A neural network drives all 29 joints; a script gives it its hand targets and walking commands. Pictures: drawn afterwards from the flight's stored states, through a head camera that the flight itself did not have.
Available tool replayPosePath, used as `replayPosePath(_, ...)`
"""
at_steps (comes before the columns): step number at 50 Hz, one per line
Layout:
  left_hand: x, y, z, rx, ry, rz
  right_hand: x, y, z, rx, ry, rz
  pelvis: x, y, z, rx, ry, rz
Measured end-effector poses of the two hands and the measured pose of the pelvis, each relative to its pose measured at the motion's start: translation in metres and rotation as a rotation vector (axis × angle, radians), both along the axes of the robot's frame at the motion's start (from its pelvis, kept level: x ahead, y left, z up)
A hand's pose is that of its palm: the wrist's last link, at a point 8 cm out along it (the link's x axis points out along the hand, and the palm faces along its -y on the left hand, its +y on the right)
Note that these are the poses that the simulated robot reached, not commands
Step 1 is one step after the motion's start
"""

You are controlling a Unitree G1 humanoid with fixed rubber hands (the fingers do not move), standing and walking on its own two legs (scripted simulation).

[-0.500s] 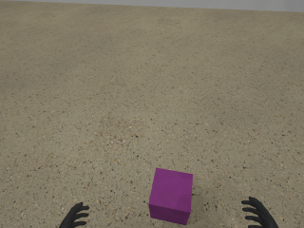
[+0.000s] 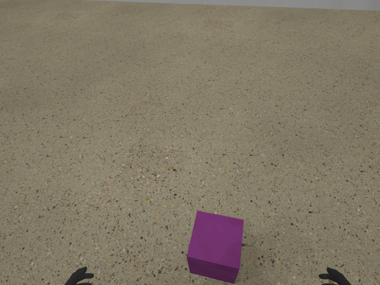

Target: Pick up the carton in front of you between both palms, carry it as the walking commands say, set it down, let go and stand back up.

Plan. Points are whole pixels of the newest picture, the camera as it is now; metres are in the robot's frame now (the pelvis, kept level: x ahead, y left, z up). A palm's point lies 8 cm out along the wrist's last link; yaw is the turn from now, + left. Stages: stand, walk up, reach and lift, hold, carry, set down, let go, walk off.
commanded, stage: stand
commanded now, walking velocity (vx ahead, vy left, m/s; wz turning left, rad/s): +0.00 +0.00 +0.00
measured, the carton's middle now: (215, 247) +0.42 -0.05 -0.65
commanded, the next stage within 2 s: none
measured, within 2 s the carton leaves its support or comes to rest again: neither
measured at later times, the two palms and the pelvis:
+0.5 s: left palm out of the picture +0.09 +0.30 -0.09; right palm out of the picture +0.08 -0.30 -0.10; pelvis -0.02 +0.00 +0.01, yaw +0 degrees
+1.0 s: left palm out of the picture +0.07 +0.31 -0.09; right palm out of the picture +0.06 -0.30 -0.10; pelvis -0.03 +0.00 +0.01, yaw -1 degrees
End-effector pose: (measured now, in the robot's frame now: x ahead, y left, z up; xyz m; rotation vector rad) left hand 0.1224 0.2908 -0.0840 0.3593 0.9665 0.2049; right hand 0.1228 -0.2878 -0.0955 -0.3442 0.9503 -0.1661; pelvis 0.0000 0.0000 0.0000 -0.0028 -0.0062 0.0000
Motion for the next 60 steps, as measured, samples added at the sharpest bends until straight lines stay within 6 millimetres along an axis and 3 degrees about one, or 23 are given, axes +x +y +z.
replayPosePath(35,-0.050,0.017,-0.006,0.011,0.119,0.029,-0.055,-0.013,-0.005,-0.025,0.127,-0.036,-0.024,0.003,0.007,0.004,-0.030,-0.010)
replayPosePath(60,-0.056,0.024,-0.007,0.017,0.153,0.025,-0.067,-0.016,-0.005,-0.031,0.162,-0.057,-0.029,0.006,0.009,0.005,-0.031,-0.018)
